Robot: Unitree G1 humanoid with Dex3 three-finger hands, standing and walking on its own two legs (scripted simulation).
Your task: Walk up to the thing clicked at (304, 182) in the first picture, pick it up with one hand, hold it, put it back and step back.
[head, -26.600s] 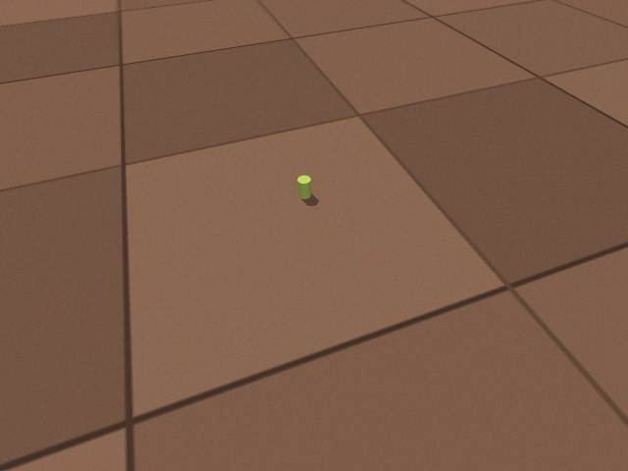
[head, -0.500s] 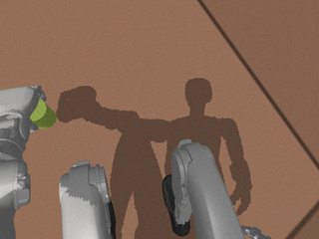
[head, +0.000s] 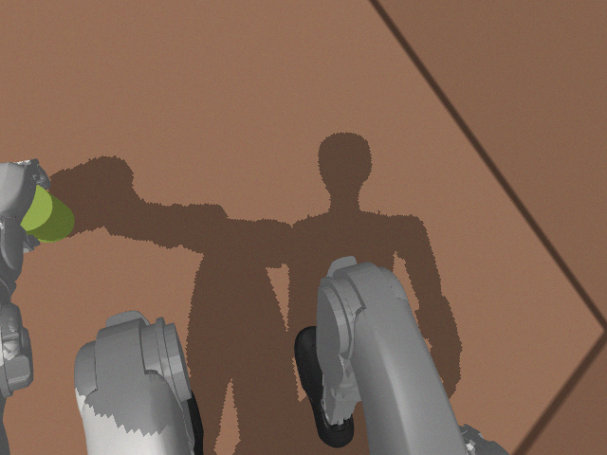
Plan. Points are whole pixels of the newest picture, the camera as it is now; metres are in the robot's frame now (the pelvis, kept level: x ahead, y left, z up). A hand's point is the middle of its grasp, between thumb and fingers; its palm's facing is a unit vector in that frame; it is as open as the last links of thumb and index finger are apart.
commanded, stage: rest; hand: left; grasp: from above
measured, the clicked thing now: (37, 214) +0.48 +0.28 -0.24
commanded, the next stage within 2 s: open in 0.66 s
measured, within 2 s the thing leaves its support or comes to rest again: rests again in 0.22 s
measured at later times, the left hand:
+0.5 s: hand (24, 222) +0.46 +0.29 -0.23, palm faces -0.45 -0.11 -0.89, open 9.4 cm
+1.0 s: hand (27, 221) +0.47 +0.29 -0.23, palm faces -0.44 -0.11 -0.89, open 10.0 cm
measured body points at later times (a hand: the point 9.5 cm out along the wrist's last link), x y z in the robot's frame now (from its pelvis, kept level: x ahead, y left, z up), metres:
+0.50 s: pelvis +0.00 +0.00 -0.01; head +0.26 +0.09 +0.34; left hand +0.48 +0.30 -0.17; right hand +0.02 -0.27 -0.08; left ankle +0.07 +0.12 -0.28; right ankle +0.11 -0.12 -0.28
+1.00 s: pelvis -0.01 +0.00 -0.02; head +0.26 +0.10 +0.33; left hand +0.48 +0.30 -0.18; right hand +0.01 -0.26 -0.08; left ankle +0.07 +0.12 -0.28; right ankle +0.11 -0.12 -0.28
